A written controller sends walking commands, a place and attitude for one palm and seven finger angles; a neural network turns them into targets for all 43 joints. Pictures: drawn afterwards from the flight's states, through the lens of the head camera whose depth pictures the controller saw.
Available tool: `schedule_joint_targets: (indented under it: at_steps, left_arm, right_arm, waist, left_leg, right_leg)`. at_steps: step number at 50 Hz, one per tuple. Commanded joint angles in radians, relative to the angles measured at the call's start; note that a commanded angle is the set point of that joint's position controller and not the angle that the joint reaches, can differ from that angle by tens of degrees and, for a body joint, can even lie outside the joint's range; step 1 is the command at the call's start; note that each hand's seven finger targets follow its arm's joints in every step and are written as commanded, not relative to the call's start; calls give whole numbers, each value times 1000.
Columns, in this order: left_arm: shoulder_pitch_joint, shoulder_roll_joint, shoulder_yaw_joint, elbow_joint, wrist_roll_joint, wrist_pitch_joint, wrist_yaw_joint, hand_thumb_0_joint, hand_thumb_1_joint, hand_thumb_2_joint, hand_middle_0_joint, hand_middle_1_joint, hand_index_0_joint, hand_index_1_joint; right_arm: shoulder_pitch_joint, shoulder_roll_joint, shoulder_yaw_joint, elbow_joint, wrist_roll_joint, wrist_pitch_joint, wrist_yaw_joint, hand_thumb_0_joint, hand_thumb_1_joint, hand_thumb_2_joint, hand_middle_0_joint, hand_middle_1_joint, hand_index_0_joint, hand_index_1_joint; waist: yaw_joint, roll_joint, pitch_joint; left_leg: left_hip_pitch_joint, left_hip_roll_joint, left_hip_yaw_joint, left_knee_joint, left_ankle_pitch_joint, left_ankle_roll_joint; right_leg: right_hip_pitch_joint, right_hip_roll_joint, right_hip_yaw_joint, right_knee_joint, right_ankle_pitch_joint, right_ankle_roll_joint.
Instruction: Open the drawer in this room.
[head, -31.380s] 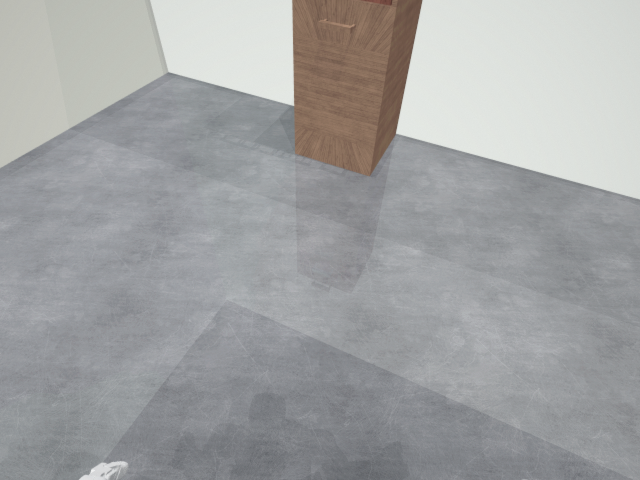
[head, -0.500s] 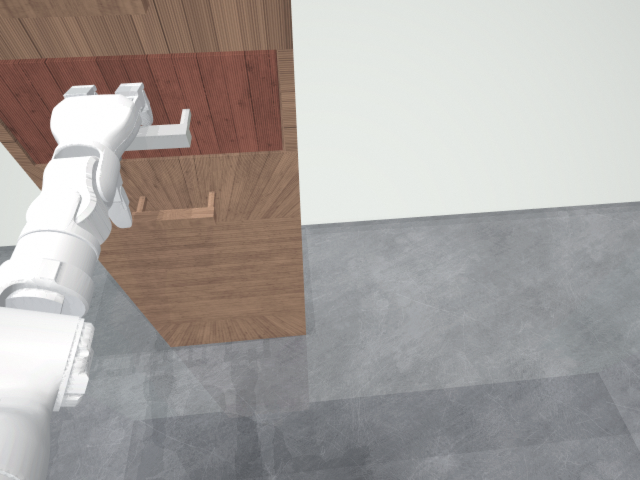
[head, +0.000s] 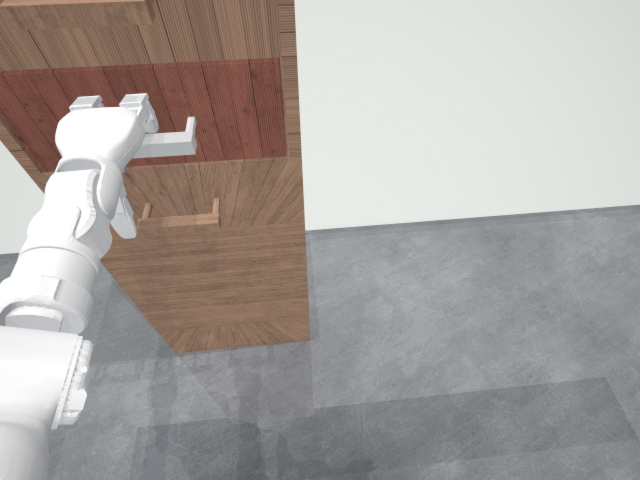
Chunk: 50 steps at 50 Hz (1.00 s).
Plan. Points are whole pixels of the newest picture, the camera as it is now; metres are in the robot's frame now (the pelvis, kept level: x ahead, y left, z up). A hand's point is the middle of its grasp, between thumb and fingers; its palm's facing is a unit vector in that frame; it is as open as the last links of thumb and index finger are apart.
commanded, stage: lift the fingers back up to retry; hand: left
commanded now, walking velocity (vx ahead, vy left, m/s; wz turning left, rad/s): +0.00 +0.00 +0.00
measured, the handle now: (146, 135) +0.55 +0.25 +0.12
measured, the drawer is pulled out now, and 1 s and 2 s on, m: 0.00 0.00 0.00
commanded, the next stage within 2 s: re-aim the fingers above the handle in 0.66 s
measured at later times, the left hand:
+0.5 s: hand (105, 128) +0.47 +0.25 +0.19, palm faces +0.02 +0.00 -1.00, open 13.8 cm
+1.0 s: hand (111, 130) +0.47 +0.24 +0.19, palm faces +0.04 -0.01 -1.00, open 13.8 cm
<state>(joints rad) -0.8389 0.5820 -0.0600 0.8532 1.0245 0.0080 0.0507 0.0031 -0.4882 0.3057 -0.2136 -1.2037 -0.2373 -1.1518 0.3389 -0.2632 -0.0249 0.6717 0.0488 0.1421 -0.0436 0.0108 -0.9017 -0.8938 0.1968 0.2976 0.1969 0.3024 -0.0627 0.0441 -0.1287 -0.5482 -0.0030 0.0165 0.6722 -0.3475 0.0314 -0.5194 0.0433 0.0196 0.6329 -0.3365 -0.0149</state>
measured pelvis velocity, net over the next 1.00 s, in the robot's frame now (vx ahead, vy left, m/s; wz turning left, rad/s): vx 0.00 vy -0.01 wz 0.01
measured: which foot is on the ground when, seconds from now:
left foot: down 0.00-1.00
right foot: down 0.00-1.00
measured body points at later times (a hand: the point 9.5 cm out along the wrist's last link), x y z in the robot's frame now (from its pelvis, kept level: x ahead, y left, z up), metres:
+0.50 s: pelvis +0.01 +0.00 +0.01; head +0.04 -0.01 +0.46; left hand +0.47 +0.25 +0.24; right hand +0.09 -0.26 -0.12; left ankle -0.02 +0.10 -0.72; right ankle -0.02 -0.11 -0.72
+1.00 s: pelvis +0.00 -0.01 +0.01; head +0.04 -0.02 +0.46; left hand +0.47 +0.24 +0.24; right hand +0.08 -0.27 -0.12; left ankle -0.02 +0.10 -0.72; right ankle -0.02 -0.11 -0.72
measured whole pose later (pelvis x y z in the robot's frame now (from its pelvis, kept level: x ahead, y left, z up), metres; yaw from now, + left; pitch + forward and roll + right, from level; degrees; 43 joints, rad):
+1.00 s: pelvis +0.00 -0.01 +0.01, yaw +1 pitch +10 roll -1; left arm -0.93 0.59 -0.07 0.84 0.99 0.03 -0.04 0.00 -0.49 0.31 -0.32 -1.20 -0.32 -1.20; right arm 0.27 -0.27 0.00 0.69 0.06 0.13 -0.05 0.01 -0.90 -0.89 0.20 0.30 0.20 0.30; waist -0.05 0.06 -0.10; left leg -0.45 -0.01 0.00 0.58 -0.31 0.02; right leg -0.42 0.04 0.01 0.56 -0.31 -0.02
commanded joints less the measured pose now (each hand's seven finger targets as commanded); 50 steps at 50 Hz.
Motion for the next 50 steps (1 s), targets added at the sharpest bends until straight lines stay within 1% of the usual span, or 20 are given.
schedule_joint_targets:
  at_steps: [1,7,12,16,17,21,24,26,27,29,31,35,39,40,41,42,43,44,47,50]
  left_arm:
    - [-470,223,57,-194,-6,-1,16,0,-500,300,-300,-1200,-300,-1200]
    - [-526,287,100,-238,-10,-1,8,0,-500,300,-300,-1200,-300,-1200]
    - [-573,308,101,-202,-7,11,-8,0,-500,300,-300,-1200,-300,-1200]
    - [-604,271,67,-261,-15,16,-35,0,-500,300,-300,-1200,-300,-1200]
    - [-577,271,69,-266,-20,20,-46,0,-500,300,-300,-1200,-300,-1200]
    - [-532,228,32,-251,-41,52,-98,0,-500,300,-300,-1200,-300,-1200]
    - [-522,303,81,-227,-45,62,-122,0,-500,300,-300,-1200,-300,-1200]
    - [-503,301,77,-191,-40,57,-139,0,-500,300,-300,-1200,-300,-1200]
    - [-496,258,35,-157,-37,58,-146,0,-500,300,-300,-1200,-300,-1200]
    - [-512,261,32,-153,-38,44,-156,0,-500,300,-300,-1200,-300,-1200]
    - [-543,307,66,-194,-34,12,-160,0,-500,300,-300,-1200,-300,-1200]
    - [-595,277,54,-314,-40,-58,-144,0,-500,300,-300,-1200,-300,-1200]
    - [-625,299,89,-314,-55,-79,-101,0,-500,300,-300,-1200,-300,-1200]
    - [-610,275,79,-333,-62,-76,-90,0,-500,300,-300,-1200,-300,-1200]
    - [-626,242,54,-357,-66,-70,-80,0,-500,300,-300,-1200,-300,-1200]
    - [-619,250,68,-321,-65,-54,-65,0,-500,300,-300,-1200,-300,-1200]
    - [-596,297,110,-281,-57,-36,-53,0,-500,300,-300,-1200,-300,-1200]
    - [-577,277,89,-240,-50,-12,-48,0,-500,300,-300,-1200,-300,-1200]
    - [-566,337,122,-156,-33,43,-40,0,-500,300,-300,-1200,-300,-1200]
    - [-538,303,78,-156,-15,72,-65,0,-500,300,-300,-1200,-300,-1200]
  right_arm:
    - [26,-147,-54,-91,-6,-30,-9,0,-900,-900,200,300,200,300]
    - [18,-144,-49,-89,-7,-39,-14,0,-900,-900,200,300,200,300]
    - [5,-145,-41,-82,-2,-39,-18,0,-900,-900,200,300,200,300]
    - [7,-148,-46,-87,-6,-42,-15,0,-900,-900,200,300,200,300]
    - [4,-144,-47,-88,-3,-42,-14,0,-900,-900,200,300,200,300]
    - [-24,-147,-39,-96,3,-28,-10,0,-900,-900,200,300,200,300]
    - [-47,-153,-28,-100,10,-23,-17,0,-900,-900,200,300,200,300]
    - [-55,-154,-23,-101,14,-19,-21,0,-900,-900,200,300,200,300]
    - [-61,-146,-17,-100,16,-19,-23,0,-900,-900,200,300,200,300]
    - [-60,-153,-15,-101,17,-22,-27,0,-900,-900,200,300,200,300]
    - [-52,-156,-21,-107,14,-25,-33,0,-900,-900,200,300,200,300]
    - [-37,-137,-33,-113,3,-39,-33,0,-900,-900,200,300,200,300]
    - [-24,-139,-38,-91,-1,-48,-27,0,-900,-900,200,300,200,300]
    - [-29,-134,-40,-96,-2,-50,-21,0,-900,-900,200,300,200,300]
    - [-31,-135,-43,-97,-1,-51,-16,0,-900,-900,200,300,200,300]
    - [-28,-131,-42,-84,-1,-51,-13,0,-900,-900,200,300,200,300]
    - [-28,-141,-41,-77,-2,-48,-10,0,-900,-900,200,300,200,300]
    - [-37,-139,-35,-78,0,-44,-8,0,-900,-900,200,300,200,300]
    - [-49,-150,-26,-70,4,-35,-10,0,-900,-900,200,300,200,300]
    - [-58,-148,-22,-86,7,-31,-15,0,-900,-900,200,300,200,300]
  waist:
    - [-15,28,-327]
    - [-3,57,-392]
    - [-9,36,-352]
    - [-11,66,-420]
    - [1,75,-430]
    - [-1,14,-360]
    - [16,-21,-304]
    - [17,-34,-275]
    - [7,-47,-235]
    - [3,-66,-215]
    - [6,-51,-272]
    - [7,28,-368]
    - [2,53,-355]
    - [12,75,-371]
    - [5,73,-396]
    - [6,63,-383]
    - [15,50,-366]
    - [15,32,-348]
    - [24,-14,-324]
    - [21,-18,-335]
  left_leg:
    - [258,1,-7,-49,437,20]
    - [311,0,-15,-50,512,18]
    - [297,1,-17,-64,504,16]
    - [374,6,-21,-61,589,14]
    - [391,6,-21,-56,618,13]
    - [360,6,-16,-75,604,15]
    - [309,-3,-12,-103,510,19]
    - [286,-6,-5,-115,472,19]
    - [270,-6,-4,-121,438,20]
    - [256,-6,-4,-130,390,20]
    - [272,-9,0,-122,402,23]
    - [353,-12,-5,-97,476,25]
    - [358,-10,-12,-90,481,19]
    - [365,-12,-12,-91,497,15]
    - [378,-12,-11,-85,519,14]
    - [372,-9,-14,-83,526,14]
    - [345,-10,-13,-89,514,11]
    - [321,-13,-8,-96,492,11]
    - [259,-10,1,-116,440,11]
    - [265,-10,8,-121,444,17]
  right_leg:
    - [116,15,-31,-63,334,-22]
    - [157,13,-30,-61,382,-20]
    - [161,11,-32,-72,379,-19]
    - [172,10,-35,-79,408,-20]
    - [174,11,-31,-80,420,-19]
    - [199,8,-36,-100,429,-17]
    - [233,1,-33,-113,417,-17]
    - [244,-2,-30,-124,401,-19]
    - [221,-6,-31,-126,380,-15]
    - [211,-7,-28,-135,348,-14]
    - [242,-10,-16,-134,367,-15]
    - [230,-6,-12,-117,405,-18]
    - [194,0,-22,-112,386,-20]
    - [204,1,-23,-109,394,-22]
    - [211,3,-24,-108,406,-24]
    - [202,3,-27,-106,410,-23]
    - [213,4,-29,-105,412,-23]
    - [218,2,-30,-106,404,-21]
    - [262,-6,-23,-114,399,-17]
    - [286,-10,-20,-119,425,-15]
